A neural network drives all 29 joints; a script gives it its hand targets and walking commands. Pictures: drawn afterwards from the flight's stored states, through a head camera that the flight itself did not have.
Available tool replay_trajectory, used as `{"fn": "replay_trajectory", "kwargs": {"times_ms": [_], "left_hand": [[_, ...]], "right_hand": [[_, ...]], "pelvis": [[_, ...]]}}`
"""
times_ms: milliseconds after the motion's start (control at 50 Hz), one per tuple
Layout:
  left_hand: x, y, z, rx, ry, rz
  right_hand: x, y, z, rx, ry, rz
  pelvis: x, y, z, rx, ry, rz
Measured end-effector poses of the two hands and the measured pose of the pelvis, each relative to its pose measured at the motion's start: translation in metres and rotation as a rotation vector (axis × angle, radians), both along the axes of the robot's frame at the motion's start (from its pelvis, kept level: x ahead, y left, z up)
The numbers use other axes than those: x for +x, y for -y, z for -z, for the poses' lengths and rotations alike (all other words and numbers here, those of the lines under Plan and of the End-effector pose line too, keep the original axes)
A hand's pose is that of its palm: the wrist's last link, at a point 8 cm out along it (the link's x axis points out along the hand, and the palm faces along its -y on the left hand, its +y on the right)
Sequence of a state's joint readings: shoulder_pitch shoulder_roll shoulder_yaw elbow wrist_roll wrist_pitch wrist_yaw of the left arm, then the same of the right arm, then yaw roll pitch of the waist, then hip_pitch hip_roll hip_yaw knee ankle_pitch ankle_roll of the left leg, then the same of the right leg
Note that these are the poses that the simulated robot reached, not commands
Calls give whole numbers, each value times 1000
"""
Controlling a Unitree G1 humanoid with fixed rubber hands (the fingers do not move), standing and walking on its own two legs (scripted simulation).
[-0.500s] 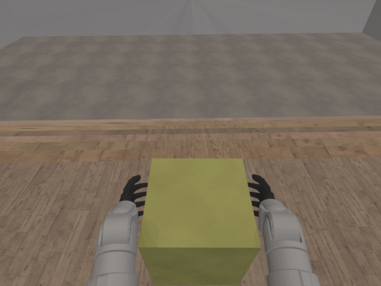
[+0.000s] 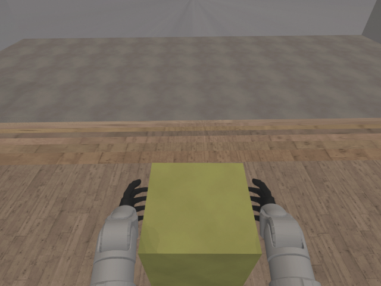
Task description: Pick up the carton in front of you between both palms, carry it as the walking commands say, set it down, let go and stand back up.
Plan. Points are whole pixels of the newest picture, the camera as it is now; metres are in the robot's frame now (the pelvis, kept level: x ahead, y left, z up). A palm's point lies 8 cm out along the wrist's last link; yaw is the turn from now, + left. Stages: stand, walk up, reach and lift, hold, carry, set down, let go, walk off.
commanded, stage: carry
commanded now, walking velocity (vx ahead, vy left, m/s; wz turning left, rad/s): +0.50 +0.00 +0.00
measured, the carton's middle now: (197, 229) +0.29 +0.00 -0.03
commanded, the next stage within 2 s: none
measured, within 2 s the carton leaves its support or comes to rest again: neither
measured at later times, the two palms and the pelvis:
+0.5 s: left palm (129, 163) +0.40 +0.16 +0.08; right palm (249, 158) +0.41 -0.14 +0.08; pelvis +0.15 +0.01 +0.00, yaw +2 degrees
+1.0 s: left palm (140, 98) +0.73 +0.19 +0.08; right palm (224, 98) +0.72 -0.11 +0.08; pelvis +0.45 +0.05 -0.01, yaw -1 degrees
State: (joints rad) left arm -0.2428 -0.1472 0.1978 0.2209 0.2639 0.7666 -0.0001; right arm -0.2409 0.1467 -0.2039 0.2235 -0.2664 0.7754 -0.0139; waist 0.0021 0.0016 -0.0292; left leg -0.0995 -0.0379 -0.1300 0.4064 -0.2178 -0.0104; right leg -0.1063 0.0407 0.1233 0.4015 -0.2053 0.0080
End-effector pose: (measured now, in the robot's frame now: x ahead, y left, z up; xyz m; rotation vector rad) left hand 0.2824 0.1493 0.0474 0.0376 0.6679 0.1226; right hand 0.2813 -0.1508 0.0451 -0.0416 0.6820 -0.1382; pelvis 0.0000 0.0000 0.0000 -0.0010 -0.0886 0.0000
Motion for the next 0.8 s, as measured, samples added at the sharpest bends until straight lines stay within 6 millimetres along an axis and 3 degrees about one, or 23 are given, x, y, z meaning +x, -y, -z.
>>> {"fn": "replay_trajectory", "kwargs": {"times_ms": [120,220,360,420,500,580,680,800], "left_hand": [[10,-4,-4,-13,31,-11],[29,-16,-13,-35,52,-33],[78,-13,-29,-54,2,-23],[98,-7,-28,-75,0,-43],[123,-16,-28,-70,-47,-68],[161,-34,-33,-82,-43,-105],[232,-56,-32,-96,12,-102],[310,-53,-33,-100,-83,-50]], "right_hand": [[11,-4,-5,10,31,7],[34,-17,-18,29,53,14],[72,-13,-27,47,3,50],[95,-7,-28,65,2,59],[131,-16,-33,69,-47,40],[178,-34,-38,67,-44,11],[244,-56,-36,66,11,16],[300,-53,-34,69,-78,91]], "pelvis": [[11,-3,5,-5,-82,-17],[36,-14,11,9,-123,-6],[85,-11,8,-25,-163,11],[112,-9,10,-31,-176,-27],[150,-11,2,3,-194,-39],[192,-22,2,14,-189,-33],[251,-45,20,24,-163,3],[316,-59,2,-7,-181,26]]}}
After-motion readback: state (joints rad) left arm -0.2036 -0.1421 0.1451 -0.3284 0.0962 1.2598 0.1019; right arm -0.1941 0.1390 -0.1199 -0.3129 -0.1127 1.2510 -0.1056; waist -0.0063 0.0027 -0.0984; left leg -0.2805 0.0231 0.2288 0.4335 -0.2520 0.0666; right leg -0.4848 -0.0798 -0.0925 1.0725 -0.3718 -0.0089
